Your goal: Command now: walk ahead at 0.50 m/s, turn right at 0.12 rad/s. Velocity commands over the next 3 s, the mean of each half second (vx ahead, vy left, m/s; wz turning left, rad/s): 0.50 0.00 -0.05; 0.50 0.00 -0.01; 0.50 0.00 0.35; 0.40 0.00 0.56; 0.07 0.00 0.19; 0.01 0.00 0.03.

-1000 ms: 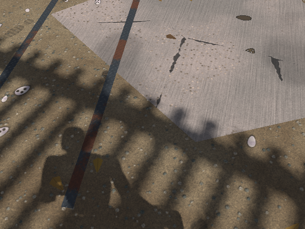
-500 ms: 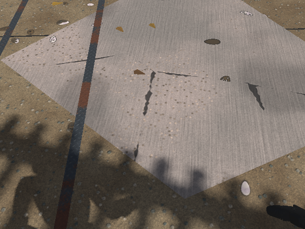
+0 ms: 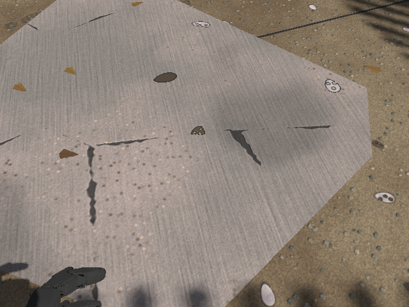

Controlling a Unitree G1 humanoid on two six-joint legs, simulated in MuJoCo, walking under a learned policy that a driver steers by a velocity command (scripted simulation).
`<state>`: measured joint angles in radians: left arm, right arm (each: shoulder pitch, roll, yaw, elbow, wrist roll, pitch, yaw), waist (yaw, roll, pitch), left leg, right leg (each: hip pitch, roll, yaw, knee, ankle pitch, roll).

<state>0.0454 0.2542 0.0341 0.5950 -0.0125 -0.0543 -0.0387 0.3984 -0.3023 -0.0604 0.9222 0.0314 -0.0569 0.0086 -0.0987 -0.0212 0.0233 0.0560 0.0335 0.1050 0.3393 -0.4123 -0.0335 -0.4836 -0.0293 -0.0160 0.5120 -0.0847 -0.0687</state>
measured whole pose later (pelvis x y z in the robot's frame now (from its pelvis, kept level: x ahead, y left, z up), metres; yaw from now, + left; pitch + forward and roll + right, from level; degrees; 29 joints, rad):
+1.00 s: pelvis +0.55 +0.02 +0.01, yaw +0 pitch +2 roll +2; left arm 0.05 0.25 0.04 0.75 -0.01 -0.07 -0.03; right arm 0.36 -0.28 -0.05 0.94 0.02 -0.06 0.00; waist -0.09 -0.03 0.02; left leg 0.06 -0.05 0.04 0.21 -0.31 0.03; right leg -0.58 -0.07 0.01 0.53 0.03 -0.01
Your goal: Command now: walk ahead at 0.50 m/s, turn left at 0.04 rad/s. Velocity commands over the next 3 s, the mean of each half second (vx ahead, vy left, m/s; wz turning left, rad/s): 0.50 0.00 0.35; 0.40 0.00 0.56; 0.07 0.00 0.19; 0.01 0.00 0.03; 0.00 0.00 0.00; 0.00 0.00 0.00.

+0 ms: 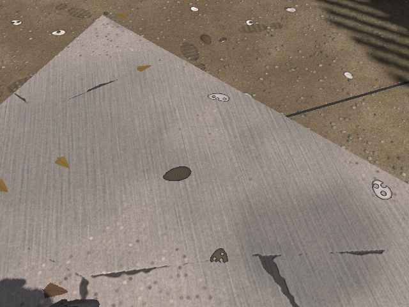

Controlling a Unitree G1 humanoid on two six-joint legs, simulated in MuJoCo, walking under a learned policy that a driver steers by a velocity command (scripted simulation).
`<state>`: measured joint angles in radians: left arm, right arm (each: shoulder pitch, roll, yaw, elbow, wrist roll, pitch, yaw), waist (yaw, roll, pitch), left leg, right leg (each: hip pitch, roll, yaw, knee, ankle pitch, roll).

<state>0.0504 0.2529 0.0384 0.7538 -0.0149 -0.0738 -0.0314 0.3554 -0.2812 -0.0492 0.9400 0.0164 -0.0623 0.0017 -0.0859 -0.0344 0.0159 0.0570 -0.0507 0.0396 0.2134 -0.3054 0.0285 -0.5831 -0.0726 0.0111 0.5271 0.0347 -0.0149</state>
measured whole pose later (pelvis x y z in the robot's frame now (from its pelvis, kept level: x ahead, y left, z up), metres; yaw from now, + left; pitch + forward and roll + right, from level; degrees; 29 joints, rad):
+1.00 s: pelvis +0.53 +0.08 +0.00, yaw +31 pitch +2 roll +0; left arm 0.01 0.28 0.05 0.76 0.01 -0.08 -0.01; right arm 0.29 -0.29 -0.09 0.76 0.02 0.00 -0.03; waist -0.07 -0.04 0.05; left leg -0.16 -0.12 -0.16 0.45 -0.31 0.07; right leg -0.57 -0.01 0.09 0.54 0.02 0.06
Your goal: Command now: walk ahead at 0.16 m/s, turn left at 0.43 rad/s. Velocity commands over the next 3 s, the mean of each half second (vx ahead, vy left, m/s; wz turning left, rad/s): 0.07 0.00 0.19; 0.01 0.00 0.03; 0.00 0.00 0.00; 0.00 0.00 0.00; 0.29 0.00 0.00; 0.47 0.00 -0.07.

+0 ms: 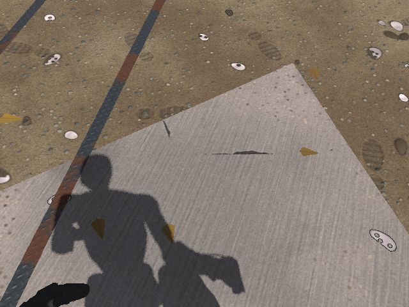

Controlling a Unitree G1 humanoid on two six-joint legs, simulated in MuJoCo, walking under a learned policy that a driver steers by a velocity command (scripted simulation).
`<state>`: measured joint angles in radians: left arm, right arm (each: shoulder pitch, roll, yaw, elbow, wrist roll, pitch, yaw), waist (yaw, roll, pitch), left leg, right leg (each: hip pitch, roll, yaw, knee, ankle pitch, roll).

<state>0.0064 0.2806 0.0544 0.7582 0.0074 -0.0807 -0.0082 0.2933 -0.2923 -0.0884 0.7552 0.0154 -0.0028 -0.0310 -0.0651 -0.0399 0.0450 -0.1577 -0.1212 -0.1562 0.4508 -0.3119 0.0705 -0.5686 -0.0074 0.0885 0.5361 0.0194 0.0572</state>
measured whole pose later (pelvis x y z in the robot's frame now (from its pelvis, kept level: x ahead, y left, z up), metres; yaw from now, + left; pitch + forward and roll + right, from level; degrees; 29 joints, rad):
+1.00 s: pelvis +0.13 +0.01 +0.00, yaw +4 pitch -2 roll +0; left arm 0.10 0.25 0.03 1.05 0.00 0.02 0.03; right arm 0.24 -0.23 -0.03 0.97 -0.01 -0.01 -0.03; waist 0.01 -0.01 0.04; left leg -0.13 -0.01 -0.04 0.50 -0.34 0.01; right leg -0.25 -0.01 0.02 0.50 -0.22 0.02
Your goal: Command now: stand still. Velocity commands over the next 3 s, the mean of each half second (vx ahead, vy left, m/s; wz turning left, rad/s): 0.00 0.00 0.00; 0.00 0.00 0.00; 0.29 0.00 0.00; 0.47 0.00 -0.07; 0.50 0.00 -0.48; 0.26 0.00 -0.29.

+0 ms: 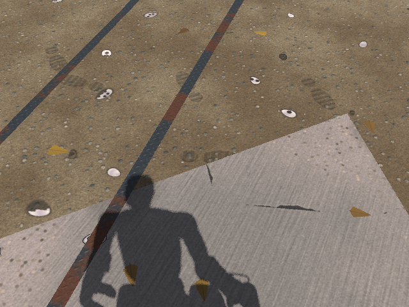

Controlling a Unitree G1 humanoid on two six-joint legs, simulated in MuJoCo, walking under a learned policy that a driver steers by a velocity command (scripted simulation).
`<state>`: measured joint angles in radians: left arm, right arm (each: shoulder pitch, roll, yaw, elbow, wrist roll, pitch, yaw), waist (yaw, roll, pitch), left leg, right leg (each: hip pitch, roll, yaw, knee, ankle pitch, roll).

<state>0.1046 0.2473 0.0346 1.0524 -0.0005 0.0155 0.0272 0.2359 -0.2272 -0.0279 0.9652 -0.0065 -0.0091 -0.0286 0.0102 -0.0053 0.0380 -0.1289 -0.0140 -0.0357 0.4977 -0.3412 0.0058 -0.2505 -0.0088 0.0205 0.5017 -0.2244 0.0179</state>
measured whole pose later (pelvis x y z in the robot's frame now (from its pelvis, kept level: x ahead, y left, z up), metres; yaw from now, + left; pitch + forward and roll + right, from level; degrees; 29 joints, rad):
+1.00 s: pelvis +0.00 +0.00 +0.00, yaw -1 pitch -1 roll +0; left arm 0.20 0.20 0.02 1.12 0.00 0.02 0.05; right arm 0.33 -0.18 0.00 1.09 0.00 -0.02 -0.04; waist 0.00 -0.01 0.04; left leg -0.13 -0.01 -0.02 0.47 -0.32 0.00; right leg -0.27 -0.01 0.04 0.49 -0.21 0.02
